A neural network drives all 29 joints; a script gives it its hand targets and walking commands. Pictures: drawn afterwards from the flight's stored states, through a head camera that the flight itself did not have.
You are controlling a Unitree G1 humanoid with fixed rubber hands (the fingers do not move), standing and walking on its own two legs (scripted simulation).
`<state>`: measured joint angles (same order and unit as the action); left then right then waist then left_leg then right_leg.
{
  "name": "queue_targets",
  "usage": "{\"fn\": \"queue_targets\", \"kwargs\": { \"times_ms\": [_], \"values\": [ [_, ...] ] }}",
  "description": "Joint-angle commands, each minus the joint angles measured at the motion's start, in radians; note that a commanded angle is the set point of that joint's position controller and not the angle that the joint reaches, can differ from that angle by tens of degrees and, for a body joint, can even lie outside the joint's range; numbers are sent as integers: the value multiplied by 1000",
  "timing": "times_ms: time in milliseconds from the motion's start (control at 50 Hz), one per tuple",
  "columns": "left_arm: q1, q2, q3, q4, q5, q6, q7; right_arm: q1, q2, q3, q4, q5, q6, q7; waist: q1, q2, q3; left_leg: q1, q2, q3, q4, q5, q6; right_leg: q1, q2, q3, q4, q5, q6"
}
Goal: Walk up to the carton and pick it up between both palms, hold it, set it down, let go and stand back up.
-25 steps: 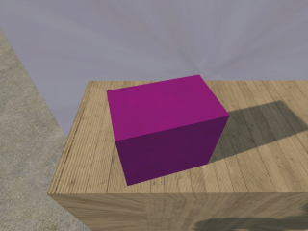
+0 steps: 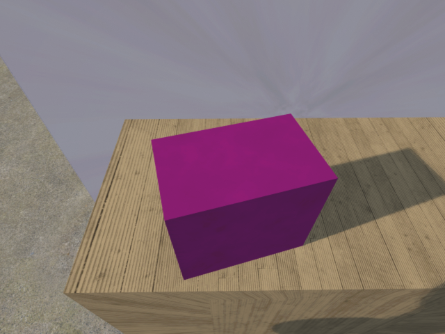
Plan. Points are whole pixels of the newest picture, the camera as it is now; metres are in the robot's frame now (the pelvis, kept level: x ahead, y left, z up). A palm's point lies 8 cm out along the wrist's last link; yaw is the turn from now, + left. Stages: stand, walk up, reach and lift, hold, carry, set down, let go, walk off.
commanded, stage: stand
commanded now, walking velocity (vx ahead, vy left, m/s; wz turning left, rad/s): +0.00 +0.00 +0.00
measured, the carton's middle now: (235, 199) +0.37 +0.00 +0.02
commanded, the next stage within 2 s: none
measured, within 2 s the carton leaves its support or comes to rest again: neither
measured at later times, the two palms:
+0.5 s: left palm out of the picture +0.00 +0.22 -0.15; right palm out of the picture +0.00 -0.21 -0.14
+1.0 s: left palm out of the picture -0.02 +0.22 -0.15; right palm out of the picture -0.02 -0.21 -0.14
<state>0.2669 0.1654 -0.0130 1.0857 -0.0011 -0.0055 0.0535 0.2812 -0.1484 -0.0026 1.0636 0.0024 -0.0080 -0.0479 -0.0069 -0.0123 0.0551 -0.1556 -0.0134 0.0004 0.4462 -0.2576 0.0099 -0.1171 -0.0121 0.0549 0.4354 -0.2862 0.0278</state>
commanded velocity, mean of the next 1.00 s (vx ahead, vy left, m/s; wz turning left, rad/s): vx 0.00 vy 0.00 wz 0.00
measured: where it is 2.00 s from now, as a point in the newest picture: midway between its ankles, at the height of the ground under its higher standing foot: outside the picture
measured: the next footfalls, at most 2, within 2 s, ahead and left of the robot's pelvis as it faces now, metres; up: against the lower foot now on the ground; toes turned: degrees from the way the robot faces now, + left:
none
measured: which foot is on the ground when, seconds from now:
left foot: down 0.00-1.00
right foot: down 0.00-1.00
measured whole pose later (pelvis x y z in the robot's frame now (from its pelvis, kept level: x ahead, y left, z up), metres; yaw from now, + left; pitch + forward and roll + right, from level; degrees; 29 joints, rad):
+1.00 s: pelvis -0.01 +0.01 +0.00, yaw +0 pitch -3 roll +0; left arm 0.28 0.15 -0.02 1.14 0.00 0.00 0.06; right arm 0.29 -0.13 -0.01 1.11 0.01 -0.01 -0.05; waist 0.00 -0.01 0.06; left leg -0.14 -0.03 0.01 0.41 -0.23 0.02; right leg -0.10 -0.04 0.04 0.42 -0.27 0.04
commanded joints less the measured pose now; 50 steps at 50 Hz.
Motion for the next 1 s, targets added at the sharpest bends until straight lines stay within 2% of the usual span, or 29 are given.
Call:
{"fn": "queue_targets", "kwargs": {
  "times_ms": [0,560,980],
  "values": [
    [80,122,21,-21,0,-11,9,68,-134,-24,-25,-1,-15,-9,1,13,8,19,116,-74,-82,325,3,-43,-84,39,-71,271,-14],
    [84,106,14,20,1,-9,12,72,-115,-22,13,2,-17,-10,1,10,29,15,116,-75,-110,303,2,-35,-89,23,-83,238,-6],
    [100,103,11,36,2,-8,11,90,-107,-25,20,3,-17,-7,0,3,50,-9,111,-80,-133,217,0,-45,-92,21,-92,177,-6]
  ]
}}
